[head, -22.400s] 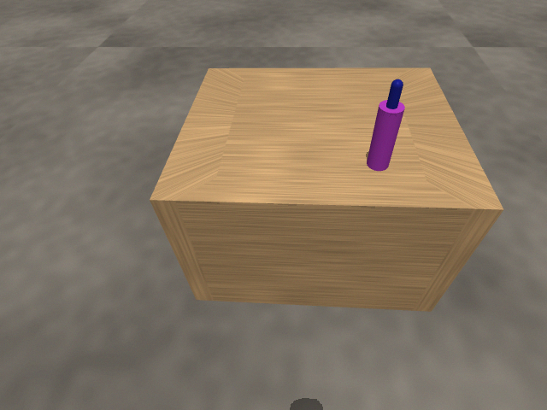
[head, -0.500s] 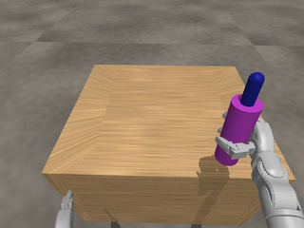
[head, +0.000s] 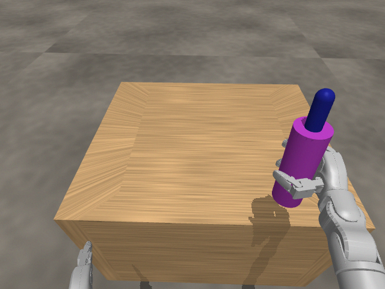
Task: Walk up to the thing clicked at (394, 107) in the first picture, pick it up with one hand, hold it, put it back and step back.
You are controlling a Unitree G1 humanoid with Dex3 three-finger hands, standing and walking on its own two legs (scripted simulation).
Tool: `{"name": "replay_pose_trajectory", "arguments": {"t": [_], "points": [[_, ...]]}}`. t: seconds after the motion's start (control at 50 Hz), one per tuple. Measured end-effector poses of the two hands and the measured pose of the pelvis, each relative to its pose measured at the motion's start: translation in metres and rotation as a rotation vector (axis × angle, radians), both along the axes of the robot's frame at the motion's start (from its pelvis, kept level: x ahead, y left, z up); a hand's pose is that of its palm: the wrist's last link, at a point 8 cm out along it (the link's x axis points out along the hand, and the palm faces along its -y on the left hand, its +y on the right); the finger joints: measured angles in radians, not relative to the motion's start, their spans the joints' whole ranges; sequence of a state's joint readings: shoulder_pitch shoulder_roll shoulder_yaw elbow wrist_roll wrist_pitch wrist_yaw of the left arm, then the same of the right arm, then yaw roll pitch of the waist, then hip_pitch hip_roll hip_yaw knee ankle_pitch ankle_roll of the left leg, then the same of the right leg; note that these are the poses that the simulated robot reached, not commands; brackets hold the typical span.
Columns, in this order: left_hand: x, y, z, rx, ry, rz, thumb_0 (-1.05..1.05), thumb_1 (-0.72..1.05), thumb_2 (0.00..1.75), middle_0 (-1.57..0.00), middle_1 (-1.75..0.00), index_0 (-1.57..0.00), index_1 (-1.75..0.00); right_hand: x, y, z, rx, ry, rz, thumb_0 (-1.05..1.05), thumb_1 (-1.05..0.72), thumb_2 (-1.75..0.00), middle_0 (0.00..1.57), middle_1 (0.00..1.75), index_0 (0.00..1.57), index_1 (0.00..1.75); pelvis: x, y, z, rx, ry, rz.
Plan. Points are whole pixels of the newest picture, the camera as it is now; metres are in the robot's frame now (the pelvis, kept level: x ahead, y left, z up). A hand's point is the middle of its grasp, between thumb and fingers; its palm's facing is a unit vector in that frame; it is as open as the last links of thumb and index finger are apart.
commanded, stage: hold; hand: right
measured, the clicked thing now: (302, 153) +0.33 -0.17 +0.16
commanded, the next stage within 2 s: crouch in 0.68 s
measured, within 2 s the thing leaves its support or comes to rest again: neither
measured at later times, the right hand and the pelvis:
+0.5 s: hand (295, 168) +0.33 -0.16 +0.12, palm faces +0.11 +0.99 -0.02, open 9.0 cm; pelvis +0.00 +0.00 +0.00, yaw +0 degrees
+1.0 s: hand (290, 164) +0.34 -0.16 +0.11, palm faces +0.10 +0.99 -0.01, open 9.0 cm; pelvis +0.00 +0.00 +0.00, yaw +0 degrees
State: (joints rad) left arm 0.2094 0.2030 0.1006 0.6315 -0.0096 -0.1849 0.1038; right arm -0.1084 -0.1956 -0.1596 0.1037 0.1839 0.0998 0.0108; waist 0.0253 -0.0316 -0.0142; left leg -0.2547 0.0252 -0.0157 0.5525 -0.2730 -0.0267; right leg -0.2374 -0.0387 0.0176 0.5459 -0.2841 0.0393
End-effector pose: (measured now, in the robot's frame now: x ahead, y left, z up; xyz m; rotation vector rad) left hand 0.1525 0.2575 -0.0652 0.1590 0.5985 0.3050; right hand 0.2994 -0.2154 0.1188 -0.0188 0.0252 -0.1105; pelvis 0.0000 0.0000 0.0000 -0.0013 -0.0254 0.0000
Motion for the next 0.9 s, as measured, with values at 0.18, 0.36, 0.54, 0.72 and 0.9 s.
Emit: {"name": "replay_pose_trajectory", "arguments": {"t": [0.18,0.36,0.54,0.72,0.9], "points": [[-0.0007,0.004,-0.0001,0.005,0.002,0.008,-0.02,-0.54,0.05,-0.05,-0.05,-0.05,-0.05,0.0007,0.0036,-0.0022,0.005,0.009,0.005,0.0,0.27,-1.12,0.8,1.04,0.78,1.04,-0.0007,0.0008,0.0001,-0.001,-0.001,-0.001],[-0.0014,0.0019,0.0007,0.003,0.002,0.01,-0.02,-0.54,0.05,-0.05,-0.05,-0.05,-0.05,0.0006,0.0005,0.0002,0.004,-0.005,0.0,0.0,0.27,-1.12,0.8,1.04,0.78,1.04,-0.0005,0.0,0.0001,-0.001,0.0,0.001],[-0.0015,-0.0017,-0.0005,-0.003,0.004,0.007,-0.02,-0.54,0.05,-0.05,-0.05,-0.05,-0.05,0.0005,-0.0003,0.0033,0.001,-0.008,0.005,0.0,0.27,-1.12,0.8,1.05,0.78,1.04,-0.001,-0.0021,0.0003,0.0,-0.004,0.0],[-0.0024,-0.0032,0.0011,-0.003,-0.003,0.002,-0.02,-0.54,0.05,-0.05,-0.05,-0.05,-0.05,0.0008,-0.0012,0.0055,0.005,-0.009,0.004,0.0,0.27,-1.12,0.8,1.04,0.78,1.04,-0.002,-0.0026,0.0005,0.0,-0.006,0.002],[-0.0031,-0.0043,-0.0007,0.0,0.007,-0.006,-0.02,-0.54,0.05,-0.05,-0.05,-0.05,-0.05,0.0073,0.0018,0.0049,0.01,-0.005,0.013,0.0,0.27,-1.12,0.8,1.05,0.78,1.04,-0.0027,-0.0031,0.0004,0.001,-0.003,0.001]]}}
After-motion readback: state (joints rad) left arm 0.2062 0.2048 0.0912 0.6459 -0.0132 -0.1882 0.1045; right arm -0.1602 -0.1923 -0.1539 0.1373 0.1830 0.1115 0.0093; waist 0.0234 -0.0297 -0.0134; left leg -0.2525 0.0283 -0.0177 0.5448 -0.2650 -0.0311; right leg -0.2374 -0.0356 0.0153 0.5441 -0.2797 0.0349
